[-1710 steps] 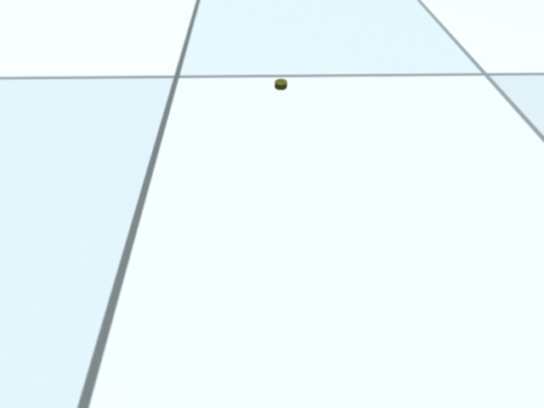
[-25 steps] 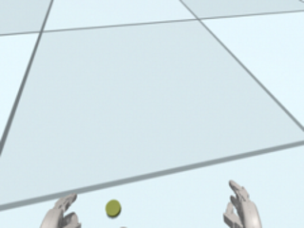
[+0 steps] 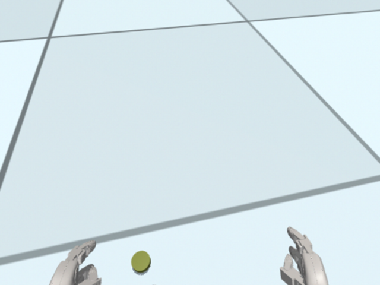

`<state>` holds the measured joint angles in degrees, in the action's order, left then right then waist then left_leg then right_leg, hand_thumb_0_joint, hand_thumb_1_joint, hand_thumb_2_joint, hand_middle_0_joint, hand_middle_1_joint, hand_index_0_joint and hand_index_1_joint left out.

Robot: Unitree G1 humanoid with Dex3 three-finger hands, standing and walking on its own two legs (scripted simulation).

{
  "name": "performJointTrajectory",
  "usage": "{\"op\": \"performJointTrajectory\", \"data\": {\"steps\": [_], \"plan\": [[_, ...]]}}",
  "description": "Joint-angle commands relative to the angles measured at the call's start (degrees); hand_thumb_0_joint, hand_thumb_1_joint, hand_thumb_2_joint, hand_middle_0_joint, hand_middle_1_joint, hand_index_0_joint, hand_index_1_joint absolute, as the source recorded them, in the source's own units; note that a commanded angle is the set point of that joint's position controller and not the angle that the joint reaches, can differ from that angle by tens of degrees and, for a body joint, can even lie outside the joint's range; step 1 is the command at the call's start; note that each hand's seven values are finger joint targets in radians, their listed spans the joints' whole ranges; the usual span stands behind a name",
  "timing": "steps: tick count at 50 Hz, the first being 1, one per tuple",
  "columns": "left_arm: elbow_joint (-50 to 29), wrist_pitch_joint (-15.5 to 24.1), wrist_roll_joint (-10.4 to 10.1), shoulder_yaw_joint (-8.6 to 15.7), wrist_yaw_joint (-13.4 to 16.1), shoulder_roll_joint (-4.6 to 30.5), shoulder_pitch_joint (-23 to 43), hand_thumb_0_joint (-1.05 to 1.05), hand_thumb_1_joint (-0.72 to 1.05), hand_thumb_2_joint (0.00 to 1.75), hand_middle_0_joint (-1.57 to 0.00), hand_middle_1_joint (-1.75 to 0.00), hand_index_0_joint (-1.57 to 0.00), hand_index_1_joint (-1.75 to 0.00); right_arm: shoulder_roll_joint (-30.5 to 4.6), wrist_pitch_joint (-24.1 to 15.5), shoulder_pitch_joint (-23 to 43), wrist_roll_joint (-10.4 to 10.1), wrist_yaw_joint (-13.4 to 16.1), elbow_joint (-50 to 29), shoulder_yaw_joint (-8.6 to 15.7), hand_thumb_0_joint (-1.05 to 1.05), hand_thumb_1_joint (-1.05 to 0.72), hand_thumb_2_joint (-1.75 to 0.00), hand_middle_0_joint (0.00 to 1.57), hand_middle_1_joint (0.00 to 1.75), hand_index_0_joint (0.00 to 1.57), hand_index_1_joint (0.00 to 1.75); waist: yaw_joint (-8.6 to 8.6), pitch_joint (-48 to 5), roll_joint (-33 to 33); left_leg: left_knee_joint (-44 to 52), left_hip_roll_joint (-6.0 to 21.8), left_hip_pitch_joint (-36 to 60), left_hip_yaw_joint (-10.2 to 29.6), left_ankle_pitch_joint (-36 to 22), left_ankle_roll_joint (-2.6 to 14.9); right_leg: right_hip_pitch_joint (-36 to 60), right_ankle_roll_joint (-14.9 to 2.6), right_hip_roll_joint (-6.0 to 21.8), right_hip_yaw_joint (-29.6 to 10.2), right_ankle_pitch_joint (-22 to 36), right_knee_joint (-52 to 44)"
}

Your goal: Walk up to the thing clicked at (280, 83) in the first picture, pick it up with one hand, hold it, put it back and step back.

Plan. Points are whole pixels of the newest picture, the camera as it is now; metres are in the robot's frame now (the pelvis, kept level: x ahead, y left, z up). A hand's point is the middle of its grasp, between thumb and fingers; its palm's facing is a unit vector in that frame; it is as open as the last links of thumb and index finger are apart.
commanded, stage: home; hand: left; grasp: from above
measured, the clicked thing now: (141, 261) +0.36 +0.21 -0.70
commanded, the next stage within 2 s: stand in 0.34 s
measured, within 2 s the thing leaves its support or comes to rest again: neither
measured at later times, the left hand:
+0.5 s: hand (96, 284) +0.16 +0.19 -0.06, palm faces +0.02 -0.96 -0.27, open 7.4 cm
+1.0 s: hand out of the picture +0.03 +0.25 -0.11, palm faces +0.07 -0.95 -0.30, open 7.4 cm
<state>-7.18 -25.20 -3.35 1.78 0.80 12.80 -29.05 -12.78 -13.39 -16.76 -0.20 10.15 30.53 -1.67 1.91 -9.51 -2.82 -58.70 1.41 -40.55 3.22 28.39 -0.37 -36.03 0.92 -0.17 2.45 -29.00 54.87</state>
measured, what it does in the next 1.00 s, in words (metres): rises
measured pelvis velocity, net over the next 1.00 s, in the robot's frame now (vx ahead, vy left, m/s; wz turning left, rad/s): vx -0.01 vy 0.02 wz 0.02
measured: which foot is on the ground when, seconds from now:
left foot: down 0.00-1.00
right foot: down 0.00-1.00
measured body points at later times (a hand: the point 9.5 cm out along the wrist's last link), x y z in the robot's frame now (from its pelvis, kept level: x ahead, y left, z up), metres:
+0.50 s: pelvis -0.01 +0.00 +0.01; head +0.02 +0.00 +0.46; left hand +0.16 +0.24 -0.04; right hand +0.16 -0.25 -0.08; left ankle +0.01 +0.12 -0.68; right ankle -0.02 -0.13 -0.68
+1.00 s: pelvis -0.01 +0.02 +0.06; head -0.01 +0.03 +0.51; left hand +0.02 +0.30 -0.09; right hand +0.07 -0.25 -0.08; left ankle +0.01 +0.12 -0.68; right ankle -0.02 -0.13 -0.68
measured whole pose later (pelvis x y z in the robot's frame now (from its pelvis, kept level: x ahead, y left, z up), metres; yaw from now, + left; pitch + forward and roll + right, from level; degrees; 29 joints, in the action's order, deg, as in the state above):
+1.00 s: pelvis -0.01 +0.02 +0.06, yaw +1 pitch -4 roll -1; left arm 59.0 -1.4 1.6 2.7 1.7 15.8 -12.4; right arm -15.2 -0.6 -10.3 2.0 1.4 59.6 2.2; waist -1.7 3.8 0.2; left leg -29.0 -2.0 -11.4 1.4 14.1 1.7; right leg -7.6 2.8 3.3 1.3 -15.5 26.7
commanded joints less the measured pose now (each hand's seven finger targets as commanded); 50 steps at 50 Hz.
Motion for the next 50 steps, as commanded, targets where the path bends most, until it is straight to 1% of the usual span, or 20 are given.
{"op": "performJointTrajectory", "data": {"steps": [1, 4, 5, 6, 8, 10, 11, 14, 21, 22, 23, 24, 26, 28, 31, 33, 36, 41, 45, 50], "plan": [[-12.0, 2.7, 0.5, 3.2, 0.6, 5.8, 1.8, 0.00, 0.90, 0.90, -0.20, -0.30, -0.20, -0.30, -6.8, -2.9, 3.8, -0.1, 0.7, -9.6, 2.9, 0.00, -0.90, -0.90, 0.20, 0.30, 0.20, 0.30, 0.40, -4.5, 0.0, 9.1, -0.8, 7.4, -0.7, -15.6, 0.86, 1.1, -0.83, -1.3, 1.3, 14.8, -8.5], [-12.1, 2.6, 0.3, 3.0, 0.6, 5.7, 2.0, 0.00, 0.90, 0.90, -0.20, -0.30, -0.20, -0.30, -6.9, -3.0, 3.9, -0.2, 0.7, -9.5, 2.9, 0.00, -0.90, -0.90, 0.20, 0.30, 0.20, 0.30, 0.63, -4.3, 0.2, 9.2, -0.8, 7.5, -0.7, -15.1, 0.97, 1.1, -0.73, -1.3, 1.3, 14.7, -8.5], [-10.1, 2.5, 0.4, 4.6, 0.8, 6.7, 0.0, 0.00, 0.90, 0.90, -0.20, -0.30, -0.20, -0.30, -7.3, -2.8, 3.3, -0.1, 0.7, -9.1, 3.4, 0.00, -0.90, -0.90, 0.20, 0.30, 0.20, 0.30, 0.21, -5.0, 0.4, 9.1, -0.8, 7.4, -0.7, -15.6, 0.92, 1.6, -0.81, -1.2, 1.2, 14.9, -8.3], [-11.7, 2.7, 0.3, 3.3, 0.6, 5.9, 1.2, 0.00, 0.90, 0.90, -0.20, -0.30, -0.20, -0.30, -6.8, -2.7, 3.7, -0.2, 0.6, -9.8, 3.0, 0.00, -0.90, -0.90, 0.20, 0.30, 0.20, 0.30, 0.37, -5.4, 0.0, 8.7, -0.9, 7.6, -0.8, -16.8, 0.93, 1.5, -0.74, -1.2, 1.1, 16.1, -8.4], [-10.1, 2.5, 0.4, 3.5, 0.7, 5.9, 0.4, 0.00, 0.90, 0.90, -0.20, -0.30, -0.20, -0.30, -7.1, -2.6, 3.5, -0.2, 0.7, -9.6, 3.2, 0.00, -0.90, -0.90, 0.20, 0.30, 0.20, 0.30, 0.49, -4.0, 2.1, 8.6, -0.9, 6.8, -0.9, -15.8, 1.11, 1.5, -0.55, -1.2, 1.2, 15.6, -8.7], [-11.4, 2.6, 0.4, 4.1, 0.7, 6.6, 0.3, 0.00, 0.90, 0.90, -0.20, -0.30, -0.20, -0.30, -7.1, -2.5, 3.4, -0.1, 0.6, -9.5, 3.3, 0.00, -0.90, -0.90, 0.20, 0.30, 0.20, 0.30, 0.27, -6.4, -0.3, 8.5, -0.9, 8.2, -0.9, -17.7, 0.89, 2.4, -0.81, -1.1, 0.9, 17.1, -8.1], [-12.5, 2.7, 0.6, 2.8, 0.7, 5.9, 1.8, 0.00, 0.90, 0.90, -0.20, -0.30, -0.20, -0.30, -6.9, -2.4, 3.9, -0.1, 0.6, -9.8, 3.1, 0.00, -0.90, -0.90, 0.20, 0.30, 0.20, 0.30, 0.35, -5.1, -0.7, 8.6, -0.9, 7.9, -1.0, -17.5, 0.81, 1.6, -0.77, -1.2, 1.1, 16.9, -8.2], [-9.9, 2.4, 0.5, 3.9, 0.8, 6.2, 0.2, 0.00, 0.90, 0.90, -0.20, -0.30, -0.20, -0.30, -7.2, -2.4, 3.3, -0.1, 0.7, -9.3, 3.4, 0.00, -0.90, -0.90, 0.20, 0.30, 0.20, 0.30, 0.76, -4.8, 0.5, 8.9, -0.8, 7.7, -0.6, -15.6, 0.98, 1.4, -0.71, -1.2, 1.3, 15.1, -8.4], [-11.4, 2.5, 0.3, 3.6, 0.7, 6.1, 1.3, 0.00, 0.90, 0.90, -0.20, -0.30, -0.20, -0.30, -6.9, -2.5, 4.0, -0.2, 0.7, -9.9, 3.2, 0.00, -0.90, -0.90, 0.20, 0.30, 0.20, 0.30, 0.55, -3.5, 0.3, 9.2, -0.9, 6.8, -1.1, -12.4, 1.01, 0.5, -0.74, -1.2, 1.1, 12.2, -9.3], [8.7, 14.3, 7.5, 3.1, 3.0, 11.7, 17.9, 0.00, 0.90, 0.90, -0.20, -0.30, -0.20, -0.30, -13.0, 3.6, 7.3, 6.5, -2.7, 4.7, 5.2, 0.00, -0.90, -0.90, 0.20, 0.30, 0.20, 0.30, -4.03, 9.1, 5.4, 13.2, 0.0, 5.4, 0.9, -22.2, 3.47, 12.8, -3.05, 4.2, -3.6, 12.7, -12.7], [18.6, 18.0, 7.7, 4.4, 2.7, 12.3, 13.8, 0.00, 0.90, 0.90, -0.20, -0.30, -0.20, -0.30, -13.1, 5.6, 6.9, 6.1, -4.4, 4.9, 6.1, 0.00, -0.90, -0.90, 0.20, 0.30, 0.20, 0.30, -3.00, 3.4, 7.7, 13.4, -0.3, 10.1, -0.5, -22.7, 3.91, 14.2, -5.05, 5.1, -7.4, 12.6, -13.6], [20.5, 20.1, 7.2, 4.1, 2.4, 12.3, 12.7, 0.00, 0.90, 0.90, -0.20, -0.30, -0.20, -0.30, -13.5, 6.5, 7.7, 6.8, -5.2, 3.5, 6.3, 0.00, -0.90, -0.90, 0.20, 0.30, 0.20, 0.30, -2.46, 3.8, 8.1, 13.0, -0.5, 12.0, 0.2, -24.2, 3.98, 12.1, -5.89, 4.8, -9.1, 16.5, -15.4], [25.9, 22.2, 7.4, 3.1, 2.1, 12.6, 13.8, 0.00, 0.90, 0.90, -0.20, -0.30, -0.20, -0.30, -11.9, 7.2, 7.0, 4.8, -7.1, 6.6, 6.1, 0.00, -0.90, -0.90, 0.20, 0.30, 0.20, 0.30, -2.92, 1.2, 4.9, 15.1, -0.6, 15.9, 0.4, -24.1, 3.62, 17.1, -5.12, 6.2, -8.9, 20.7, -14.6], [31.2, 22.4, 6.3, 3.5, 1.9, 12.1, 16.1, 0.00, 0.90, 0.90, -0.20, -0.30, -0.20, -0.30, -11.7, 7.7, 8.1, 3.1, -8.4, 8.6, 6.2, 0.00, -0.90, -0.90, 0.20, 0.30, 0.20, 0.30, -3.39, 1.1, 5.2, 16.6, -0.7, 19.6, 0.1, -24.0, 3.64, 16.7, -3.72, 5.8, -7.3, 20.0, -16.4], [38.1, 23.4, 6.0, 3.7, 2.0, 11.8, 18.3, 0.00, 0.90, 0.90, -0.20, -0.30, -0.20, -0.30, -11.7, 8.8, 8.9, 3.0, -9.1, 11.8, 6.6, 0.00, -0.90, -0.90, 0.20, 0.30, 0.20, 0.30, -3.75, 3.5, 4.0, 21.0, 0.0, 21.4, 2.2, -18.4, 4.20, 16.1, -2.72, 5.5, -6.7, 13.4, -19.8], [42.1, 24.3, 6.1, 3.8, 2.0, 11.9, 19.1, 0.00, 0.90, 0.90, -0.20, -0.30, -0.20, -0.30, -11.5, 9.2, 8.3, 3.0, -9.1, 13.7, 6.6, 0.00, -0.90, -0.90, 0.20, 0.30, 0.20, 0.30, -3.26, 3.4, 3.9, 22.2, 0.4, 23.7, 2.3, -22.0, 4.13, 18.2, -2.54, 5.7, -6.4, 17.1, -20.9], [47.6, 24.8, 5.7, 3.5, 1.8, 10.6, 19.2, 0.00, 0.90, 0.90, -0.20, -0.30, -0.20, -0.30, -12.5, 9.8, 8.4, 3.3, -8.8, 16.3, 6.6, 0.00, -0.90, -0.90, 0.20, 0.30, 0.20, 0.30, -3.78, 6.4, 0.1, 28.4, 2.3, 23.4, 5.4, -19.0, 4.38, 20.6, -1.75, 4.4, -4.2, 15.8, -22.2], [55.2, 25.3, 5.5, 3.4, 1.8, 11.5, 19.1, 0.00, 0.90, 0.90, -0.20, -0.30, -0.20, -0.30, -13.1, 10.8, 8.9, 2.7, -8.3, 20.2, 6.4, 0.00, -0.90, -0.90, 0.20, 0.30, 0.20, 0.30, -3.31, 9.2, 1.4, 33.8, 2.7, 25.6, 5.8, -19.0, 3.55, 25.1, -1.69, 5.0, -4.4, 17.8, -27.9], [59.7, 25.4, 5.1, 3.0, 1.7, 12.2, 19.3, 0.00, 0.90, 0.90, -0.20, -0.30, -0.20, -0.30, -13.6, 11.1, 8.4, 2.2, -7.9, 23.5, 6.4, 0.00, -0.90, -0.90, 0.20, 0.30, 0.20, 0.30, -2.77, 9.2, 1.0, 36.3, 3.1, 29.4, 5.6, -24.2, 2.79, 27.8, -1.41, 5.6, -4.2, 20.1, -30.9], [64.0, 25.2, 5.4, 2.5, 1.7, 12.2, 19.2, 0.00, 0.90, 0.90, -0.20, -0.30, -0.20, -0.30, -14.0, 11.8, 9.2, 1.9, -7.9, 26.2, 6.4, 0.00, -0.90, -0.90, 0.20, 0.30, 0.20, 0.30, -2.78, 11.6, 0.6, 40.5, 3.5, 30.2, 6.4, -17.2, 2.40, 28.2, -0.88, 5.5, -3.4, 17.2, -33.6]]}}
